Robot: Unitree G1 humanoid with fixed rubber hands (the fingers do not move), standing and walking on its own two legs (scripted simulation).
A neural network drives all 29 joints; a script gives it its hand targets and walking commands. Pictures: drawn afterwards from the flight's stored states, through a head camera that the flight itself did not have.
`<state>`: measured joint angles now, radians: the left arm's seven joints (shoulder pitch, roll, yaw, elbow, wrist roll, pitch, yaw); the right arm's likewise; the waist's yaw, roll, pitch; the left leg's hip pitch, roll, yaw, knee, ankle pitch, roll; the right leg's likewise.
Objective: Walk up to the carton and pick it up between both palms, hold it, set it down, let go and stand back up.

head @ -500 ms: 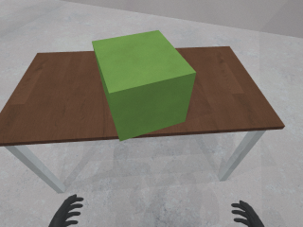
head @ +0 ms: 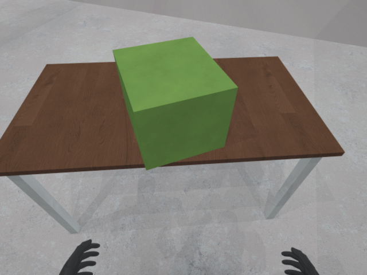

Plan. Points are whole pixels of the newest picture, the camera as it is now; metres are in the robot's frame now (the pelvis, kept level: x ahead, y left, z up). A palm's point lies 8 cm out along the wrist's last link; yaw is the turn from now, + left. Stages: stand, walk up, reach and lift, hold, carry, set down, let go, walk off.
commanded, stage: stand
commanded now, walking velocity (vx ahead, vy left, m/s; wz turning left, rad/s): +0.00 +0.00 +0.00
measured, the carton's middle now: (170, 100) +0.62 +0.07 +0.01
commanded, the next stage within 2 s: walk up in 0.80 s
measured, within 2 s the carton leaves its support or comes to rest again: neither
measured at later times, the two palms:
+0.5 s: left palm out of the picture +0.13 +0.26 -0.08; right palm out of the picture +0.13 -0.26 -0.08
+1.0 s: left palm out of the picture +0.12 +0.26 -0.08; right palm out of the picture +0.11 -0.26 -0.08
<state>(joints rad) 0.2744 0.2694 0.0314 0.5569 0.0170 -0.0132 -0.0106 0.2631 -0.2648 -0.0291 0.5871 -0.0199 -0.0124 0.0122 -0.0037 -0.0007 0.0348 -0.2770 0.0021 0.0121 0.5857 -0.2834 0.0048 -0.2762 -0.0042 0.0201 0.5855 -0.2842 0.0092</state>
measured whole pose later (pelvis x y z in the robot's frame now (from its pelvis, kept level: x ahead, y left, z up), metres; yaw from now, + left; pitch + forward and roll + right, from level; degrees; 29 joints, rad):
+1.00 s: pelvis +0.00 +0.00 +0.00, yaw +0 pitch -1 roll +0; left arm 0.30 0.28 0.02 0.59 0.02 -0.01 -0.01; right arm 0.29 -0.28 -0.02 0.60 -0.02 -0.01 0.01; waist 0.00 0.00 0.03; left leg -0.28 0.00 0.01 0.59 -0.32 0.01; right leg -0.28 0.00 0.02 0.58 -0.30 0.00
